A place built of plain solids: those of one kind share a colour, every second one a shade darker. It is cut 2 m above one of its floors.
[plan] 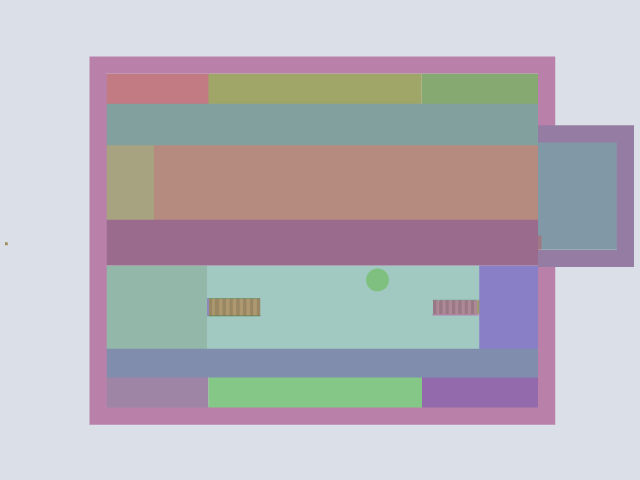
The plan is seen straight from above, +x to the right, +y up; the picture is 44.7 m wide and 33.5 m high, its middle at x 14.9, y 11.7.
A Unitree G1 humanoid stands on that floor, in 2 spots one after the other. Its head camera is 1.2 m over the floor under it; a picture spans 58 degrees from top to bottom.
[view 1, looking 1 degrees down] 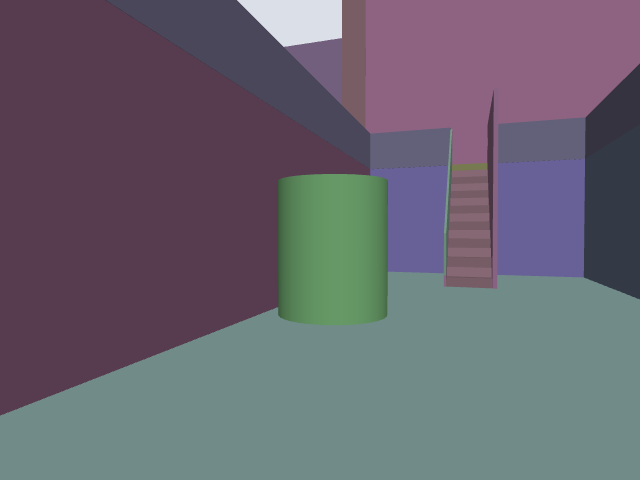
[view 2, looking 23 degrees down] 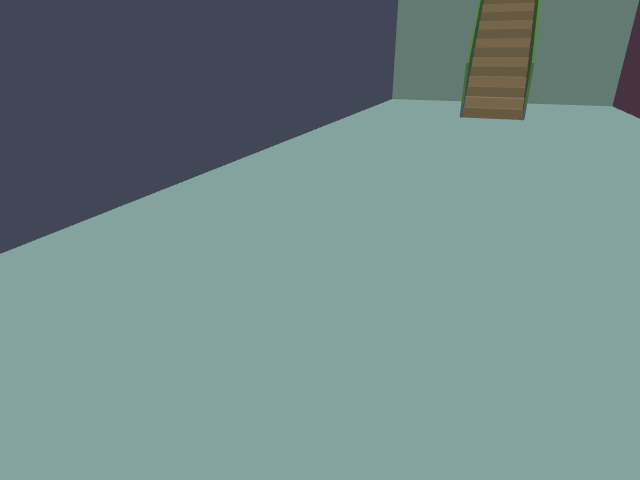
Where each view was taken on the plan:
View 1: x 12.82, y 7.01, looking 19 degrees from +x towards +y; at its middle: shaft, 5.60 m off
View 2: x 20.69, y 7.01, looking -159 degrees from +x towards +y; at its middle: floor_base_concrete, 3.07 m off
